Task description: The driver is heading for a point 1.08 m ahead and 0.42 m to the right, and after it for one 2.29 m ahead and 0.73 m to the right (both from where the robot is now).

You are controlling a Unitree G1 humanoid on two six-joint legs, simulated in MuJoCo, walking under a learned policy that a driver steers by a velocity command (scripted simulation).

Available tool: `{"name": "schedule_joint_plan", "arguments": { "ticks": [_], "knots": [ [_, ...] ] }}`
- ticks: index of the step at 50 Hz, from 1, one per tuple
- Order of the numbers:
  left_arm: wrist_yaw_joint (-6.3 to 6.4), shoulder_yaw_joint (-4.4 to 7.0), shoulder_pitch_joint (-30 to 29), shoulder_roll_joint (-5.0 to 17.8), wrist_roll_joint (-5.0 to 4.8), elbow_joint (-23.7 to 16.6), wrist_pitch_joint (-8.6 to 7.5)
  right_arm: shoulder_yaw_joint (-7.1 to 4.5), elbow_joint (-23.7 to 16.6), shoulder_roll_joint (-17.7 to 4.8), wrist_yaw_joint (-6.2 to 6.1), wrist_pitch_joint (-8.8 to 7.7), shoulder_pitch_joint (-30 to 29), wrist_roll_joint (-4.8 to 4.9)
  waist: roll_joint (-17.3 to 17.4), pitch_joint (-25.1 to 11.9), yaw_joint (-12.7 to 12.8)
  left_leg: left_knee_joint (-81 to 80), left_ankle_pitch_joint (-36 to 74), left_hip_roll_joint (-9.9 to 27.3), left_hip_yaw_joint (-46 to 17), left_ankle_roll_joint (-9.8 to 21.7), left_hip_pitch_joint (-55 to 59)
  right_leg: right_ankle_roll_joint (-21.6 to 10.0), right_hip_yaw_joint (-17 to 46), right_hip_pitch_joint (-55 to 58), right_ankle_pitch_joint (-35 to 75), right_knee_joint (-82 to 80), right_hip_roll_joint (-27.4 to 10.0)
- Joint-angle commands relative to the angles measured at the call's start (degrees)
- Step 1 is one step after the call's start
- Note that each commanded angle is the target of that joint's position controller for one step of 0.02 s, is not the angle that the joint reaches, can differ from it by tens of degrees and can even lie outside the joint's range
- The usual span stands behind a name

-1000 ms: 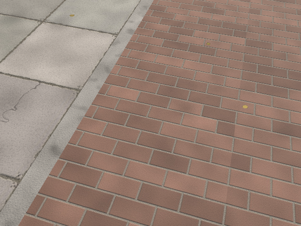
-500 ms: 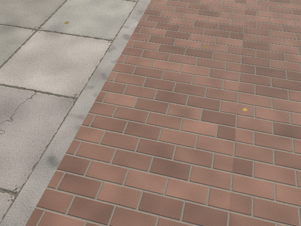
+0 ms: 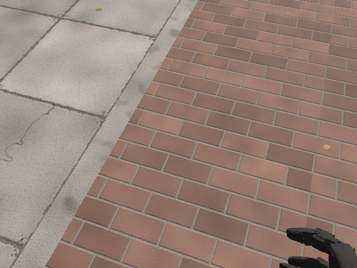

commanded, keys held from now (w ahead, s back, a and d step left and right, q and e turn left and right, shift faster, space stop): w+e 1.00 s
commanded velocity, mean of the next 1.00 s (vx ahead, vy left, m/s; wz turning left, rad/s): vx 0.49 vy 0.00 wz -0.49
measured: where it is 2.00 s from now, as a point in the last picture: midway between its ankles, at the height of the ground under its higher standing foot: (310, 150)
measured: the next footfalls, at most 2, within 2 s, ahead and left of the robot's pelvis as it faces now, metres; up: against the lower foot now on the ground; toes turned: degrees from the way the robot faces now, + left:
left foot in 0.04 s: +0.21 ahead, +0.11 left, +0.00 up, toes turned +2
right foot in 0.60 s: +0.46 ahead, -0.19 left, +0.00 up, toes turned -22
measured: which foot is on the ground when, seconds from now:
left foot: up 0.00-0.02, down 0.04-0.62, up 0.64-1.00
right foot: down 0.00-0.04, up 0.06-0.58, down 0.60-1.00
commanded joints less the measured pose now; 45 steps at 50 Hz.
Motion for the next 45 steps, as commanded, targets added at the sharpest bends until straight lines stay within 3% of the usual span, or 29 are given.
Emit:
{"name": "schedule_joint_plan", "arguments": {
  "ticks": [1, 2, 3, 4, 5, 6, 7, 8, 9, 10, 12, 16, 20, 24, 26, 27, 28, 29, 30, 31, 32, 33, 34, 35, 36, 37, 40, 42, 45],
  "knots": [
    [-0.04, 1.96, -3.1, 10.2, 0.35, -3.1, 0.51, -4.35, 1.1, -11.5, -0.88, -0.68, 16.2, 0.16, -9.1, -8.3, -14.2, -0.5, -0.9, -2.4, 0.1, 3.7, 27.0, -5.1, 3.7, -10.5, 64.6, 23.7, -11.7],
    [-0.35, 1.07, -3.7, 7.9, 1.23, -5.0, 0.41, -5.50, 3.3, -16.0, -1.73, -0.41, 27.4, -0.99, -3.1, -17.5, -17.1, 2.0, -2.9, 9.7, -12.9, 6.9, 47.2, -3.7, 2.6, -25.6, 43.6, 42.1, -7.7],
    [-0.98, -1.34, 5.9, -2.2, -0.23, -4.7, -0.57, -5.20, 4.5, -17.5, -1.10, -0.49, 29.9, -2.45, 13.4, -28.8, -10.9, -6.1, -13.6, 24.9, -41.8, 16.1, 63.8, -1.1, 5.6, -45.1, -7.4, 62.5, 2.6],
    [-1.09, 0.41, 0.6, 5.0, -2.11, -4.5, -1.76, -3.91, 4.4, -11.8, -0.98, -0.57, 28.2, -1.99, 8.3, -24.4, -13.1, -12.6, -20.6, 22.7, -44.6, 13.4, 57.1, -2.1, 11.9, -49.5, -8.0, 69.3, 0.5],
    [-0.75, 1.47, -5.5, 7.8, -3.26, -6.9, -2.01, -3.07, 3.7, -9.2, -1.08, -0.93, 21.9, -1.36, 6.6, -13.2, -11.5, -14.5, -19.6, 21.1, -34.0, 10.0, 46.7, -2.7, 9.3, -53.0, -2.9, 69.8, -2.3],
    [-0.05, 1.66, -8.2, 7.7, -2.89, -7.6, -1.83, -2.37, 2.9, -7.4, -0.89, -1.44, 16.6, -1.35, 1.4, -8.3, -9.0, -16.6, -14.5, 19.3, -26.3, 8.2, 36.2, -2.8, 8.1, -50.3, 2.9, 67.4, -5.5],
    [0.49, 2.30, -8.8, 7.0, -1.94, -7.6, -1.18, -2.00, 3.2, -5.8, -0.57, -1.89, 14.1, -1.84, 0.6, -5.3, -7.1, -18.5, -10.6, 17.1, -20.2, 6.5, 28.4, -2.9, 7.7, -47.0, 5.9, 64.8, -7.2],
    [0.50, 2.50, -6.4, 5.4, -1.76, -7.2, -0.17, -1.74, 3.8, -4.8, -0.46, -2.06, 13.2, -2.56, 2.6, -4.7, -4.8, -20.1, -9.7, 15.2, -15.1, 5.4, 23.7, -3.2, 8.3, -43.0, 7.5, 63.0, -8.7],
    [0.49, 2.60, -5.2, 4.0, -1.97, -7.1, 0.74, -1.78, 4.5, -4.4, -0.46, -2.05, 13.4, -2.65, 3.6, -4.0, -3.9, -21.6, -9.8, 14.3, -12.3, 5.2, 21.2, -3.5, 8.1, -41.5, 7.6, 61.6, -9.1],
    [0.57, 2.70, -5.3, 3.2, -2.14, -7.5, 1.51, -1.90, 5.1, -4.8, -0.65, -2.16, 13.8, -2.52, 3.9, -2.8, -3.4, -22.9, -9.3, 14.1, -9.9, 5.4, 19.3, -3.5, 7.8, -41.7, 7.5, 60.4, -9.6],
    [0.82, 3.15, -9.0, 4.0, -1.76, -9.6, 2.53, -2.35, 5.7, -6.8, -1.35, -2.33, 14.4, -2.61, 3.6, -0.4, -3.1, -25.0, -8.3, 14.4, -6.7, 6.0, 18.0, -2.8, 8.1, -45.8, 10.8, 57.8, -10.2],
    [-0.11, 3.63, -15.6, 5.0, -1.00, -12.5, 2.17, -2.86, 6.3, -9.0, -3.08, -1.87, 18.0, -3.04, 1.6, 0.8, -4.3, -25.1, -3.7, 14.4, -1.4, 5.8, 23.2, -1.3, 9.2, -54.0, 21.9, 48.6, -9.7],
    [-1.83, 2.71, -24.0, 3.8, -0.67, -15.5, 1.53, -3.07, 6.1, -10.6, -3.97, -1.17, 21.5, -2.55, 0.3, 2.1, -7.2, -24.4, -0.3, 14.1, 4.4, 4.4, 27.8, -1.1, 4.0, -54.1, 28.2, 36.6, -8.7],
    [-3.53, 1.85, -31.1, 3.3, -0.85, -19.7, 1.51, -3.64, 6.6, -12.0, -4.06, 0.33, 26.1, -1.73, 0.2, 4.1, -9.9, -20.8, 3.3, 16.4, 7.0, 3.9, 36.4, -2.3, 0.1, -56.5, 23.3, 29.7, -7.6],
    [-4.31, 2.02, -31.6, 4.2, -1.06, -21.4, 1.62, -4.06, 6.1, -13.0, -4.01, 1.16, 25.8, -1.20, 1.6, 3.5, -8.9, -16.9, 12.1, 17.3, 8.5, 3.0, 39.3, -3.7, -2.2, -54.1, 17.4, 27.7, -5.8],
    [-4.54, 2.48, -30.3, 5.2, -1.10, -21.9, 1.74, -4.32, 5.5, -13.9, -4.09, 1.48, 24.7, -1.06, 2.9, 1.8, -7.5, -13.2, 22.6, 17.4, 9.5, 2.3, 39.8, -4.8, -4.0, -50.3, 14.5, 27.4, -3.9],
    [-4.63, 3.27, -27.0, 6.8, -1.18, -21.8, 1.87, -4.57, 5.0, -14.8, -4.22, 1.87, 23.7, -0.90, 4.4, -1.0, -5.2, -7.3, 33.7, 17.3, 10.4, 1.6, 39.9, -6.0, -5.9, -44.6, 11.7, 27.5, -1.4],
    [-4.58, 4.65, -19.8, 9.3, -1.42, -20.4, 1.86, -4.62, 4.4, -15.3, -4.29, 2.39, 22.4, -0.70, 4.6, -5.0, -0.8, 3.0, 40.8, 16.0, 11.6, 0.4, 38.4, -7.8, -7.3, -35.0, 12.2, 25.1, 1.7],
    [-3.73, 6.94, -10.0, 13.5, -1.47, -17.8, 1.97, -4.25, 3.8, -14.7, -4.33, 2.47, 22.1, -0.67, 2.8, -10.5, 3.9, 17.3, 35.6, 13.6, 12.5, -2.1, 30.4, -10.3, -5.2, -18.9, 16.2, 21.5, 3.4],
    [-2.43, 8.75, -4.6, 20.3, -1.24, -16.6, 2.36, -2.79, 1.4, -9.5, -4.19, 1.64, 23.7, -2.40, -9.2, -14.9, 2.6, 37.9, 0.1, 8.3, 12.2, -5.3, 9.7, -15.7, 17.3, -1.2, 15.2, 20.1, -9.9],
    [-2.75, 8.29, -5.9, 22.2, -0.47, -18.7, 1.48, -1.23, -1.5, -5.7, -3.33, -1.13, 25.1, -1.71, -14.6, -23.9, -1.5, 52.4, -33.3, -2.7, -1.5, -6.9, -6.7, -25.6, 49.8, 10.7, 8.6, 9.2, -20.6],
    [-3.18, 6.63, -4.9, 16.7, 0.10, -18.5, 0.96, -2.28, -3.2, -10.3, -2.59, -3.11, 17.1, 0.64, -7.3, -21.1, 2.0, 54.1, -30.0, 0.0, -8.4, -5.1, -13.8, -21.9, 45.6, 10.8, 10.5, 5.8, -19.4],
    [-3.09, 5.89, -7.3, 13.8, -0.14, -18.4, 0.52, -2.18, -3.7, -10.2, -2.36, -3.92, 15.3, 1.28, -6.1, -14.3, 0.6, 50.6, -25.1, 2.5, -7.7, -3.6, -15.9, -19.5, 35.7, 4.3, 14.8, 6.7, -17.3],
    [-3.02, 5.25, -12.3, 11.8, -0.53, -19.6, 0.33, -2.30, -2.6, -10.0, -2.82, -3.97, 15.9, 0.02, -1.1, -10.4, -2.4, 45.4, -20.9, 5.2, -7.8, -3.4, -12.1, -17.4, 28.5, -5.1, 19.4, 6.8, -14.4],
    [-2.87, 4.53, -16.2, 9.6, -0.37, -20.8, 0.26, -3.05, -2.0, -11.0, -3.15, -3.29, 16.7, -1.05, -1.4, -8.0, -4.7, 40.8, -18.7, 6.9, -7.9, -3.7, -7.5, -16.1, 23.5, -12.7, 24.2, 6.0, -12.3],
    [-2.63, 4.18, -17.7, 8.9, 0.10, -21.6, 0.20, -3.36, -2.0, -11.2, -3.03, -2.29, 17.8, -1.28, -2.2, -7.4, -6.3, 38.7, -17.3, 7.7, -8.1, -4.2, -3.8, -15.9, 21.9, -17.3, 25.8, 4.6, -11.2],
    [-1.57, 4.75, -15.9, 11.6, -0.32, -21.7, -0.27, -3.16, -3.6, -9.3, -3.20, -0.54, 16.0, -2.45, -1.6, -5.7, -6.9, 30.7, -13.0, 6.8, -6.7, -6.9, -2.6, -16.4, 18.3, -22.8, 31.4, 2.5, -9.5],
    [-0.72, 5.02, -13.9, 12.6, -0.52, -21.5, -0.17, -2.83, -5.3, -8.6, -3.38, -0.33, 11.2, -2.67, -2.4, -4.1, -5.5, 22.1, -6.6, 5.5, -6.2, -8.3, -4.1, -15.5, 16.5, -23.7, 31.0, 2.1, -8.2],
    [-0.19, 4.97, -11.8, 12.5, -0.76, -21.4, 0.31, -2.14, -7.1, -7.3, -2.83, -0.78, 5.1, -2.23, -5.1, -2.8, -3.0, 8.1, 3.6, 2.5, -5.7, -8.2, -1.0, -12.8, 14.6, -25.0, 24.5, 2.9, -5.6]
  ]
}}
Velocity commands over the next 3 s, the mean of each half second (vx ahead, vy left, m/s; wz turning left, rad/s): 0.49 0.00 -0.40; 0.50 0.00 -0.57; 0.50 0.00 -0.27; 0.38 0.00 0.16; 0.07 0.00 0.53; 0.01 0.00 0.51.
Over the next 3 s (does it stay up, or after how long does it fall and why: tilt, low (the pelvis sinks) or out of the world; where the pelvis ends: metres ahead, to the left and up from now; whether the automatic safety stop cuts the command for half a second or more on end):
stays up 1.01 -0.47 0.01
